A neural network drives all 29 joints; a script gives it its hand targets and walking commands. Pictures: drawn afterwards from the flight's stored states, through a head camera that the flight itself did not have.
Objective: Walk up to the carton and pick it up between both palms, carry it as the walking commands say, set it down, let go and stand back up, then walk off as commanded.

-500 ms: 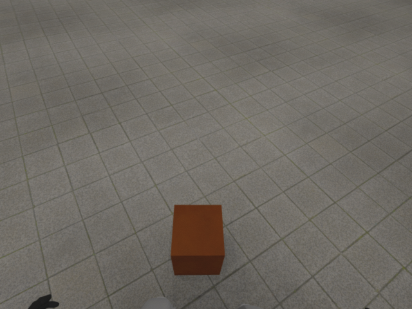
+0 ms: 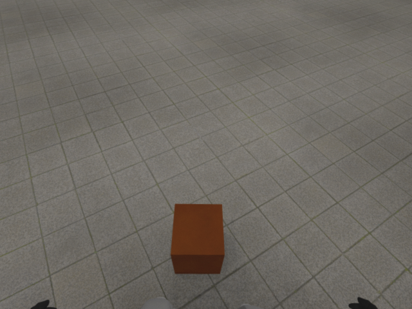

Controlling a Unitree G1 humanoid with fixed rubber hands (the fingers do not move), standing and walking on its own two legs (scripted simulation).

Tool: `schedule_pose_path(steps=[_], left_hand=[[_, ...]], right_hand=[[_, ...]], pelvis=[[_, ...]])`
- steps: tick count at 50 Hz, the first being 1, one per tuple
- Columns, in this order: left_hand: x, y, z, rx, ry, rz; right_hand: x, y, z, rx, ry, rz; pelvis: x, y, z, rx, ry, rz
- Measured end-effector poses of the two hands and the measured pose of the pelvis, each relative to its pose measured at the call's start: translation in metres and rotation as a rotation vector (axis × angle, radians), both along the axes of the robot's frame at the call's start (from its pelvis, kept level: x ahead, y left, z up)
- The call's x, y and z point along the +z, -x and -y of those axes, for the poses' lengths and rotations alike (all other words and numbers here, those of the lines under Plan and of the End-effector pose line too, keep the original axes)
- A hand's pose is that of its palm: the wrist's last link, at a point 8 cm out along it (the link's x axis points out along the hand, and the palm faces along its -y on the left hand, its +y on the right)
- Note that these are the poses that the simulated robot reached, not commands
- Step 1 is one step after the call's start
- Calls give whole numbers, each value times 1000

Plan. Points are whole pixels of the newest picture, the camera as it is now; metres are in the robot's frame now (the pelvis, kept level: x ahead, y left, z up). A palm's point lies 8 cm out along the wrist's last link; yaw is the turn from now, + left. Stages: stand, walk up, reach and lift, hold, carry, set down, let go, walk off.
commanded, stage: walk up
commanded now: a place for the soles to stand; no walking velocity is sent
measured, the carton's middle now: (198, 239) +0.49 +0.06 -0.60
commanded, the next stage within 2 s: reach and lift in 0.98 s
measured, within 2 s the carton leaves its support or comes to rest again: neither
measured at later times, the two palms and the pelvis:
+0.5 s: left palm out of the picture +0.06 +0.38 -0.08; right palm out of the picture +0.14 -0.28 -0.08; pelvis +0.01 +0.04 +0.00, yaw +1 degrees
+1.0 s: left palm out of the picture +0.06 +0.38 -0.08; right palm out of the picture +0.16 -0.27 -0.08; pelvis +0.01 +0.04 +0.00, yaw +2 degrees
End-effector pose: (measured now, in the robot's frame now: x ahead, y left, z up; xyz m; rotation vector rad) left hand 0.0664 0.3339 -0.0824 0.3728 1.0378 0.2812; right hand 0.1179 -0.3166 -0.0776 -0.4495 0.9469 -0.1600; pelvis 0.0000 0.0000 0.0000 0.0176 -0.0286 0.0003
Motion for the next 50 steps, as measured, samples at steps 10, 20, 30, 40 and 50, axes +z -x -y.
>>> schedule_pose_path(steps=[10,20,30,40,50], left_hand=[[1,1,-19,19,-20,12],[0,7,-30,35,-38,-9],[-1,7,-41,36,-39,-7],[-1,7,-47,43,-42,-22],[4,5,-46,36,-59,-18]], right_hand=[[0,-8,-18,13,-10,-18],[-2,-23,-27,11,-24,-4],[-2,-28,-41,28,-30,1],[-2,-37,-48,36,-35,6],[-6,-45,-48,39,-50,16]], pelvis=[[0,-4,-16,15,6,-1],[-1,-8,-23,16,13,2],[-1,-8,-34,19,26,5],[-1,-11,-39,24,27,0],[-1,-13,-37,26,23,-3]])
